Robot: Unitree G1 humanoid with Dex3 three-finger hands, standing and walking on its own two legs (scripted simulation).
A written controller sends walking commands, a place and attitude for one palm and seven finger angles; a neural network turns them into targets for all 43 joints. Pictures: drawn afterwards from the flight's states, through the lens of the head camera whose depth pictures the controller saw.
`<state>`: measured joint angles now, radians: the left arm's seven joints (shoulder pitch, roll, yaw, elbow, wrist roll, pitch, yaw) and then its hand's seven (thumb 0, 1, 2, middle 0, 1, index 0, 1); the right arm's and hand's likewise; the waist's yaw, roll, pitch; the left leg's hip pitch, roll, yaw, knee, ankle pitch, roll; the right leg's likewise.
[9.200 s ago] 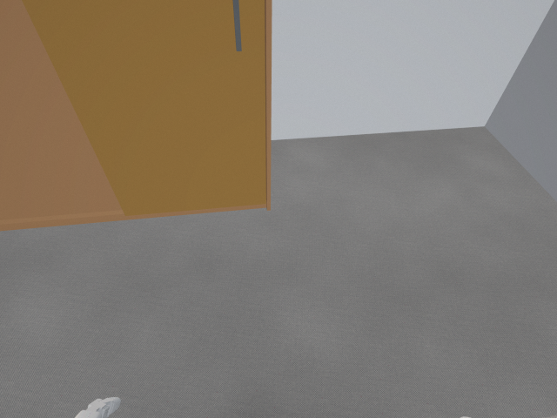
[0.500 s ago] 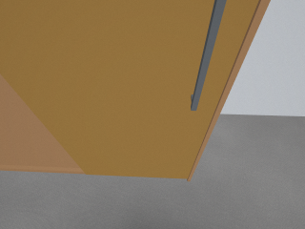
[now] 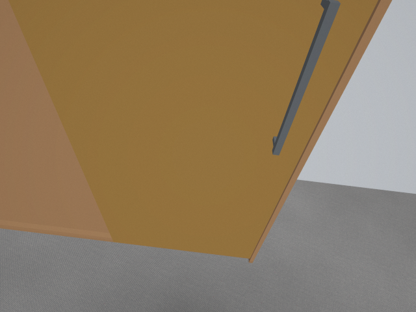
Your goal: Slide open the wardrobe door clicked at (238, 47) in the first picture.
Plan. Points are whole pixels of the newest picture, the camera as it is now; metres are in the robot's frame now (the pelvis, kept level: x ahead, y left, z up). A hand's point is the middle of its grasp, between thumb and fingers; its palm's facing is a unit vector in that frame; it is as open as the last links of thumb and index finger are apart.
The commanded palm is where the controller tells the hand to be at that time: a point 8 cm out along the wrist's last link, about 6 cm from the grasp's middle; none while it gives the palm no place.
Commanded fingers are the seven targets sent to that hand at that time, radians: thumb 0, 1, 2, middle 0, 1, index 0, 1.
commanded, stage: come to a stop and stand still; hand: right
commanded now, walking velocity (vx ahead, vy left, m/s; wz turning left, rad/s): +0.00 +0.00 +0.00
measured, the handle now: (296, 90) +0.51 -0.13 +0.21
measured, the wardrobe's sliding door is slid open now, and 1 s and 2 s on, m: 0.00 0.00 0.00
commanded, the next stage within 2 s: none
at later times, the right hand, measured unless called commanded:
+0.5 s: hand out of the picture -0.02 -0.19 -0.16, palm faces +0.01 +0.98 -0.21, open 7.4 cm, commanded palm none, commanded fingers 0.00 -0.90 -0.90 0.20 0.30 0.20 0.30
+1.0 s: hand out of the picture -0.01 -0.21 -0.16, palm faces +0.03 +0.98 -0.18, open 7.4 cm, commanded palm none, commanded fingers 0.00 -0.90 -0.90 0.20 0.30 0.20 0.30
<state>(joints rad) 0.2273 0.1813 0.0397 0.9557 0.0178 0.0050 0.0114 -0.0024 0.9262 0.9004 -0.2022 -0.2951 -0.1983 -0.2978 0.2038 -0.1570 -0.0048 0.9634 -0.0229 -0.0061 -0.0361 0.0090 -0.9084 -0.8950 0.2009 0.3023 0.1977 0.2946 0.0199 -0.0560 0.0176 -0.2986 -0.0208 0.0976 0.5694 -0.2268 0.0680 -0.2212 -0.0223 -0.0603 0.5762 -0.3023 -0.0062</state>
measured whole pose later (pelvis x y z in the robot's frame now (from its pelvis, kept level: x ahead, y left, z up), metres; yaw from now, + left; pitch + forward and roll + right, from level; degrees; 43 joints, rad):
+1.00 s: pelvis -0.01 -0.04 +0.01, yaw +0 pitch -1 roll +0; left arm 0.30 0.16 0.00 1.08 0.02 -0.02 0.02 0.00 0.91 0.90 -0.20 -0.30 -0.20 -0.30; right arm 0.31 -0.15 0.00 1.08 -0.02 -0.02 -0.02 0.01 -0.91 -0.90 0.20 0.30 0.20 0.29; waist -0.01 0.00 0.02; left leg -0.29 0.02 0.01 0.46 -0.15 0.01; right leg -0.21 0.06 -0.08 0.45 -0.23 -0.07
